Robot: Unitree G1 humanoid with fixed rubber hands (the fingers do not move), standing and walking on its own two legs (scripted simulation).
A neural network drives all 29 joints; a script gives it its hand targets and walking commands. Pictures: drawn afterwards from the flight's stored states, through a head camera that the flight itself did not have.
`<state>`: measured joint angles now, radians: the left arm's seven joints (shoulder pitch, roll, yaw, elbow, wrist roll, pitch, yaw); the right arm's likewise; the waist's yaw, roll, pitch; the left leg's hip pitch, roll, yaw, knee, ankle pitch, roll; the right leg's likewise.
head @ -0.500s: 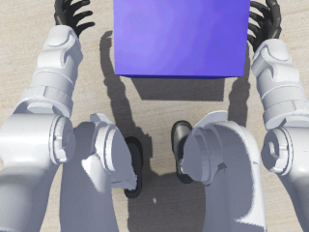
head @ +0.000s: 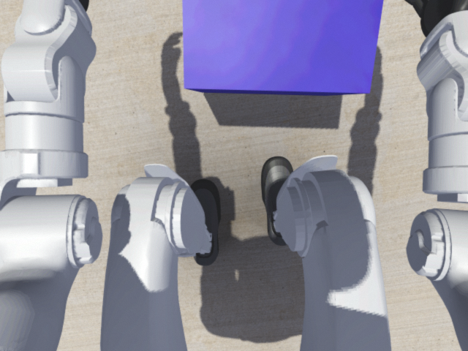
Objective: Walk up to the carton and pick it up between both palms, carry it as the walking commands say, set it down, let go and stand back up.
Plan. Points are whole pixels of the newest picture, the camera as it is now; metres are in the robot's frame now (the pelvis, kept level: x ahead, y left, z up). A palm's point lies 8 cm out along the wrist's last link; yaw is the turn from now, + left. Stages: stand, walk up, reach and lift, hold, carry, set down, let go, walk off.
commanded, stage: set down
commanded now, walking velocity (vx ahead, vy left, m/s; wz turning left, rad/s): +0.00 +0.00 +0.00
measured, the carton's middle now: (272, 18) +0.54 -0.09 -0.30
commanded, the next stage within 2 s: let go in 0.92 s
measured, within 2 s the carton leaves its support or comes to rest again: neither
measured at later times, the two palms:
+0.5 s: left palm out of the picture +0.55 +0.13 +0.00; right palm out of the picture +0.49 -0.29 +0.01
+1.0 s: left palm out of the picture +0.55 +0.14 +0.11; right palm out of the picture +0.50 -0.31 +0.13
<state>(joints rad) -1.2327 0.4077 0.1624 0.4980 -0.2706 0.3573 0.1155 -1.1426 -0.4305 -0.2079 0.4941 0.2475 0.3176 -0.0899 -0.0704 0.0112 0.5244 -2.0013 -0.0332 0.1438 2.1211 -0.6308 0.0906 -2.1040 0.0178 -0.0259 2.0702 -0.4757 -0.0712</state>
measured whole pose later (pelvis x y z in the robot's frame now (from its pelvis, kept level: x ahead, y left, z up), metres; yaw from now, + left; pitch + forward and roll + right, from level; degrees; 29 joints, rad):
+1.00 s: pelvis +0.01 -0.01 +0.24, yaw -4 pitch +27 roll +4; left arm -1.14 0.44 0.17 0.57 -0.11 0.39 0.03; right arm -1.12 -0.47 -0.21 0.45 0.19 0.40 -0.01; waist -0.06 -0.05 0.49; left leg -1.29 -0.04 0.11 1.20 -0.38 0.05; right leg -1.39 0.08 0.06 1.18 -0.26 -0.05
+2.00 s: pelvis +0.11 -0.01 +0.36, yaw -5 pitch +5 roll +1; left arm 0.21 0.23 0.12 0.40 -0.03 0.10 -0.10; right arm 0.25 -0.24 -0.08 0.30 0.02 0.12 0.08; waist -0.03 0.01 0.04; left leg -0.35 -0.04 0.08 0.59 -0.32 0.04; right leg -0.45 0.07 0.06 0.61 -0.24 -0.05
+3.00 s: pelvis +0.09 +0.00 +0.35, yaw -5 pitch +0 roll +1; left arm 0.20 0.23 0.11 0.84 0.04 -0.04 -0.01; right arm 0.37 -0.24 -0.08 0.61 -0.05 -0.06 -0.01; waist -0.03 0.00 -0.24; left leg -0.31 -0.04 0.07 0.61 -0.31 0.05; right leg -0.40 0.07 0.05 0.61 -0.22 -0.04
